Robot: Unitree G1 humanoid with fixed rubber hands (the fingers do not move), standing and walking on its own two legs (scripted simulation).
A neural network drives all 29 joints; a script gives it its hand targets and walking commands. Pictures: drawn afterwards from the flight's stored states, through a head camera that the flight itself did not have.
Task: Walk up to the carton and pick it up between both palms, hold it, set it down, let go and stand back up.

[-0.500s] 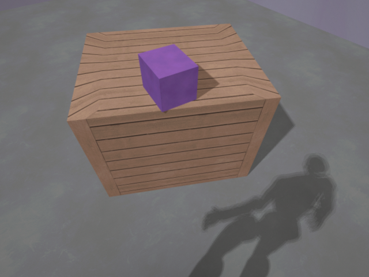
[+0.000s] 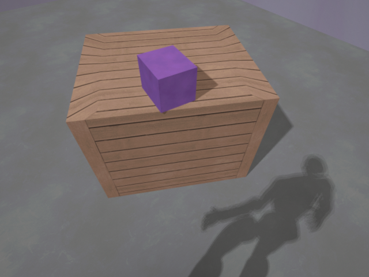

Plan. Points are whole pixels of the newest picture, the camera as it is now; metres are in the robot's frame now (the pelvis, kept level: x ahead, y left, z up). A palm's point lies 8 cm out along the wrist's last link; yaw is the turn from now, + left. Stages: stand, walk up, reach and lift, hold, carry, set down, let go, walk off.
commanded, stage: stand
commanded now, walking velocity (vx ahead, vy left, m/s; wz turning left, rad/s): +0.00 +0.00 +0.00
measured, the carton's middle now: (167, 78) +0.84 +0.07 -0.06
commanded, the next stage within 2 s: walk up in 0.74 s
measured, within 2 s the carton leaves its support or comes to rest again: neither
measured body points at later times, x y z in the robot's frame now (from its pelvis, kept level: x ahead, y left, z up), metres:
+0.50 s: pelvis +0.00 +0.00 +0.00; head +0.02 +0.00 +0.45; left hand +0.09 +0.30 -0.13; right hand +0.08 -0.30 -0.13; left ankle -0.01 +0.13 -0.75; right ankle -0.01 -0.12 -0.75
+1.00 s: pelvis +0.00 +0.00 +0.00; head +0.02 +0.00 +0.44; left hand +0.09 +0.31 -0.13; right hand +0.09 -0.30 -0.13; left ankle -0.02 +0.13 -0.75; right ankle -0.01 -0.12 -0.75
